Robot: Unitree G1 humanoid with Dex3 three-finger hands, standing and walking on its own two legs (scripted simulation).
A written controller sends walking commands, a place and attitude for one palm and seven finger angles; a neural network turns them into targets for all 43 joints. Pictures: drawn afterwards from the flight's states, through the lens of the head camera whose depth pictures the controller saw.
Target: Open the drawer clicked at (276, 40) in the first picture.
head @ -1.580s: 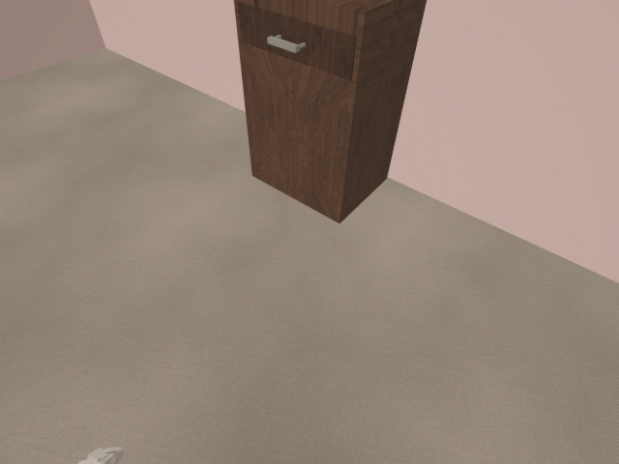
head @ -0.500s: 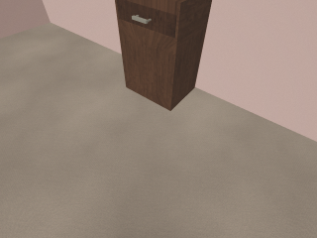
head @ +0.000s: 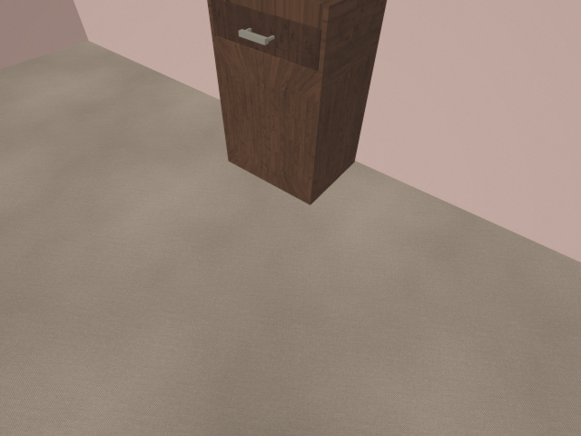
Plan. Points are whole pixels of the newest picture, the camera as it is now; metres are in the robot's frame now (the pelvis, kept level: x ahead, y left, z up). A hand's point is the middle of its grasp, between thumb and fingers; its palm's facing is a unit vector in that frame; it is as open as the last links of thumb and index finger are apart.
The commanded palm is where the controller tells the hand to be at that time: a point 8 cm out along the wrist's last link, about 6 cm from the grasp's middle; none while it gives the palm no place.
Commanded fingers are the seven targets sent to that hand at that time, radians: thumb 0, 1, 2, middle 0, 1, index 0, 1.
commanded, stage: walk to a spot facing it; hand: left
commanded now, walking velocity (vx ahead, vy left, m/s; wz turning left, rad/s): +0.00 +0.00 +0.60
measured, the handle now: (256, 35) +1.44 +0.20 -0.03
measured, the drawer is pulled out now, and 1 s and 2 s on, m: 0.00 0.00 0.00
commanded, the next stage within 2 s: none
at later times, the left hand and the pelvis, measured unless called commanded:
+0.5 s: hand out of the picture +0.00 +0.26 -0.19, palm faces +0.21 -0.96 -0.20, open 7.4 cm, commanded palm none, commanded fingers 0.00 0.90 0.90 -0.20 -0.30 -0.20 -0.30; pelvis -0.01 +0.04 -0.01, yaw +13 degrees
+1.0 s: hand out of the picture +0.15 +0.24 -0.15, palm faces +0.49 -0.84 -0.24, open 7.4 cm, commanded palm none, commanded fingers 0.00 0.90 0.90 -0.20 -0.30 -0.20 -0.30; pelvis +0.15 +0.02 -0.01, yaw +30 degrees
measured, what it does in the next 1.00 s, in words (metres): walks ahead, turning left: right foot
